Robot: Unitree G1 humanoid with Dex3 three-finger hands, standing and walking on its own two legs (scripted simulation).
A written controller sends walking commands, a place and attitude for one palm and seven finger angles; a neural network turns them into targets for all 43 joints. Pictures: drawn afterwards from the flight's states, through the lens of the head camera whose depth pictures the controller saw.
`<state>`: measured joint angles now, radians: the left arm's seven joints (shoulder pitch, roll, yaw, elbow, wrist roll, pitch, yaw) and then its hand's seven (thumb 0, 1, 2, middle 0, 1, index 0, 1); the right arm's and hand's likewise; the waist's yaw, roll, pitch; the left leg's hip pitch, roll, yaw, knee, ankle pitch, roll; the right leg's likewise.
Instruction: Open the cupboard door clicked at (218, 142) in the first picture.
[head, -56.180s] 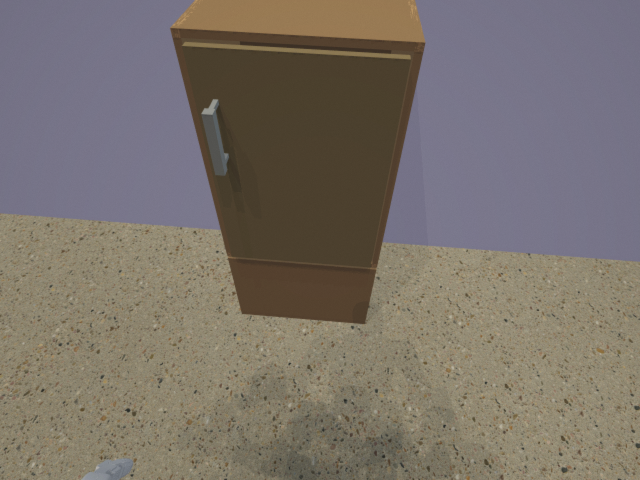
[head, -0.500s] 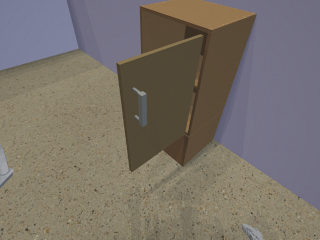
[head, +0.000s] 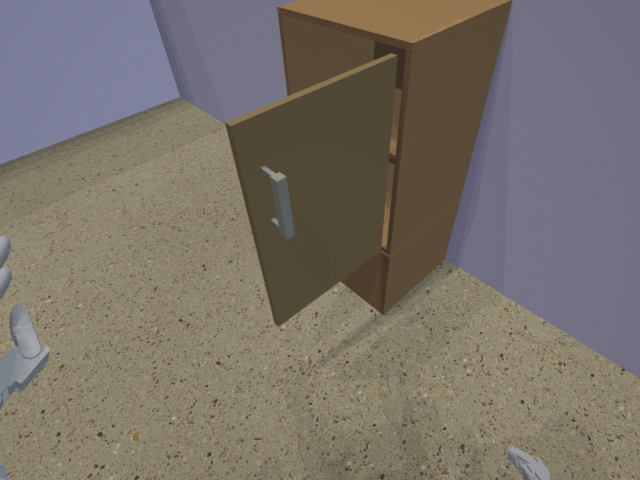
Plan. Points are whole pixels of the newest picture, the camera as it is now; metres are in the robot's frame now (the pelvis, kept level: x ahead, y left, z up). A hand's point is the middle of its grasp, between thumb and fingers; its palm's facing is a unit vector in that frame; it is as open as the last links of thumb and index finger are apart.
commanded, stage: stop stepping back and stand still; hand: left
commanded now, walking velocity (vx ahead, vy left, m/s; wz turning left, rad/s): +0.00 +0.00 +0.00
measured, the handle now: (276, 202) +0.60 +0.12 +0.01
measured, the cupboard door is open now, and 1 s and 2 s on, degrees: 88 88 88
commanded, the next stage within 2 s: let the arm hang, fingers relaxed in 1.14 s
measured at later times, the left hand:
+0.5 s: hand (24, 356) +0.20 +0.30 +0.14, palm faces +0.39 -0.78 -0.49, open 7.4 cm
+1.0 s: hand out of the picture +0.18 +0.32 +0.14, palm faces +0.41 -0.78 -0.47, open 7.4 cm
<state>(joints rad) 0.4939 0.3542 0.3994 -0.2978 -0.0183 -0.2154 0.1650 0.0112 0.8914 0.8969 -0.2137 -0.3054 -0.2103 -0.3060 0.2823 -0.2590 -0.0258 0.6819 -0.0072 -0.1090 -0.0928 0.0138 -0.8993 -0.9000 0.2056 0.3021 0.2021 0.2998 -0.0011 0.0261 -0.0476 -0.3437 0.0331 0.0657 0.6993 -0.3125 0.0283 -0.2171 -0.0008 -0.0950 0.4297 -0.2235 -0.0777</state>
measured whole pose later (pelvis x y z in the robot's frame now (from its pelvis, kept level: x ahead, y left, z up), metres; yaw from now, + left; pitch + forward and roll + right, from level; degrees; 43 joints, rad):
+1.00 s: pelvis -0.02 +0.05 +0.00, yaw +0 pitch -1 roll -1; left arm 0.55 0.37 0.37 -0.43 -0.03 -0.16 0.16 0.01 0.89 0.90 -0.21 -0.31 -0.21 -0.31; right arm 0.22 -0.22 0.01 0.61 0.00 -0.10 -0.07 0.01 -0.90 -0.90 0.21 0.30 0.20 0.30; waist 0.00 0.02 0.03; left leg -0.20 0.01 0.08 0.42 -0.21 0.03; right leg -0.21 -0.01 -0.09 0.37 -0.15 -0.01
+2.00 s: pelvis -0.01 +0.03 +0.00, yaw +1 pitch -1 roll +0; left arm 0.27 0.15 0.02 1.14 0.01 0.01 0.02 0.00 0.92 0.90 -0.20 -0.30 -0.20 -0.30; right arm 0.32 -0.13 0.02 1.12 -0.03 0.02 -0.02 0.00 -0.90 -0.90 0.20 0.30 0.20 0.30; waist -0.01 0.05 0.05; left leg -0.18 0.02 0.05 0.42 -0.22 -0.01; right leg -0.20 0.00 -0.12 0.43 -0.21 -0.05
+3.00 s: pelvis +0.01 +0.03 +0.00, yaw +1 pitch -1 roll +0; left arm 0.27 0.13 0.01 1.15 0.01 -0.01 0.03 0.01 0.92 0.90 -0.20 -0.30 -0.20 -0.30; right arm 0.28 -0.14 0.02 1.14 -0.02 0.00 -0.04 0.00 -0.90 -0.90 0.20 0.30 0.20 0.30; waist 0.00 0.02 0.05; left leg -0.12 0.02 0.05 0.38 -0.24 0.00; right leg -0.15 -0.01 -0.11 0.39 -0.23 -0.03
